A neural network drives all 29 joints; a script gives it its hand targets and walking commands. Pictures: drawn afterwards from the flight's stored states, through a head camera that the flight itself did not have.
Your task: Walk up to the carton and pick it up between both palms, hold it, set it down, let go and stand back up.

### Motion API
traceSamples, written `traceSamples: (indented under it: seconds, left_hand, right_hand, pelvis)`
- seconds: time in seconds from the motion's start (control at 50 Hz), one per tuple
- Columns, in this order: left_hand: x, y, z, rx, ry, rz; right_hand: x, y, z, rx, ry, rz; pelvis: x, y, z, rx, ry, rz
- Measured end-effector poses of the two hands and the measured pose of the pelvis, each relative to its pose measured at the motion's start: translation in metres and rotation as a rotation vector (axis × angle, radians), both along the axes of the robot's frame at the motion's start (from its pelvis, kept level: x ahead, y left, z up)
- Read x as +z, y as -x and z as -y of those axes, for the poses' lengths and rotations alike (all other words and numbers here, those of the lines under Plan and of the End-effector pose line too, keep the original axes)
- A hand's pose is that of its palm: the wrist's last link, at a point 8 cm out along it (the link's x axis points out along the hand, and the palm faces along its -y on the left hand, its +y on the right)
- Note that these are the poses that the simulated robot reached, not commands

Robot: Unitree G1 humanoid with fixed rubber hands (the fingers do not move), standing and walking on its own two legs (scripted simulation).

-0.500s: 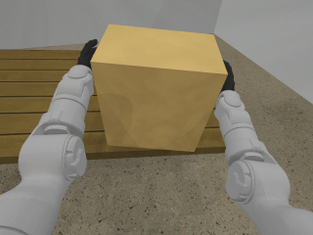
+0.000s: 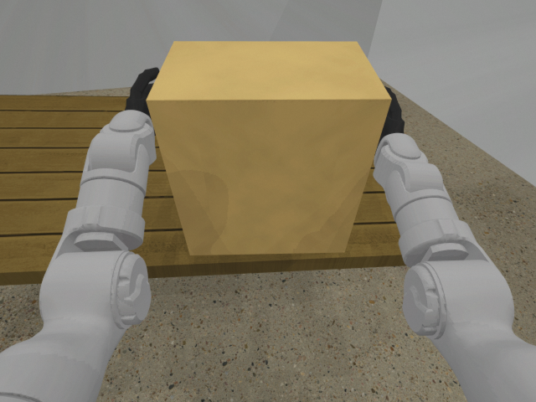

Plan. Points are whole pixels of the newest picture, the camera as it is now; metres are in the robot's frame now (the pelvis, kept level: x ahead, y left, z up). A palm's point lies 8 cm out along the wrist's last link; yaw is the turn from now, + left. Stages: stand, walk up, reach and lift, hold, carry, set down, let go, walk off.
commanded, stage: reach and lift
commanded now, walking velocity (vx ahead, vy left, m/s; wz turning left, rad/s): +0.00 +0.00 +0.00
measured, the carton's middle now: (267, 156) +0.44 +0.00 +0.19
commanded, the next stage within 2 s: hold in 0.72 s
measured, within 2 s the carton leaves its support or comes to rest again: neither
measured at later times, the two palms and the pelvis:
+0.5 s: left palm (135, 115) +0.42 +0.18 +0.26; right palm (392, 124) +0.42 -0.17 +0.26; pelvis +0.00 +0.00 +0.00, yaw +0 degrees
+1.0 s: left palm (136, 109) +0.41 +0.18 +0.27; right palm (401, 108) +0.42 -0.18 +0.28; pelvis +0.00 +0.00 +0.00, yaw +0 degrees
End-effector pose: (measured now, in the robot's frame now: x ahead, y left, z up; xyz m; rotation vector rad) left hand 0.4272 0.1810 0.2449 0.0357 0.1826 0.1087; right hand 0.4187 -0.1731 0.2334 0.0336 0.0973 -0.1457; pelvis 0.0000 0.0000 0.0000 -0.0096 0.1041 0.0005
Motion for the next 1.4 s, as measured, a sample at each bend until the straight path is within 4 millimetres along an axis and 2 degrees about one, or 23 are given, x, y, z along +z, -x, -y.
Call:
traceSamples:
  seconds: [0.1, 0.24, 0.44, 0.56, 0.74, 1.08, 1.4]
  left_hand:
    - [-0.002, 0.002, -0.001, 0.005, 0.001, -0.026]
    - [0.008, 0.006, -0.002, 0.017, 0.001, -0.015]
    - [0.010, 0.009, -0.001, 0.019, 0.005, -0.042]
    - [0.022, 0.012, -0.001, 0.026, 0.005, -0.012]
    - [0.022, 0.014, 0.002, 0.019, 0.008, -0.022]
    - [0.026, 0.014, 0.003, 0.023, 0.008, -0.031]
    - [0.045, 0.031, 0.000, 0.027, 0.016, -0.012]
  right_hand:
    - [0.006, -0.001, -0.001, 0.008, 0.020, -0.026]
    - [0.014, -0.001, -0.002, 0.018, 0.003, -0.017]
    - [0.020, 0.001, -0.001, 0.022, 0.010, -0.046]
    - [0.033, 0.003, 0.000, 0.026, 0.008, -0.017]
    - [0.047, 0.004, 0.002, 0.024, 0.017, -0.028]
    - [0.049, 0.003, 0.003, 0.030, 0.012, -0.041]
    - [0.073, 0.018, 0.000, 0.035, 0.023, -0.026]
  pelvis:
    - [0.000, 0.000, 0.000, 0.000, 0.000, 0.000]
    - [0.000, -0.001, 0.000, 0.000, 0.000, -0.001]
    - [0.000, -0.001, 0.000, 0.000, 0.000, -0.002]
    - [0.000, -0.002, 0.001, 0.000, -0.001, -0.003]
    - [0.000, -0.002, 0.001, 0.000, -0.001, -0.004]
    - [0.000, -0.005, 0.002, -0.001, -0.003, -0.007]
    - [0.000, -0.003, 0.001, -0.001, 0.000, -0.001]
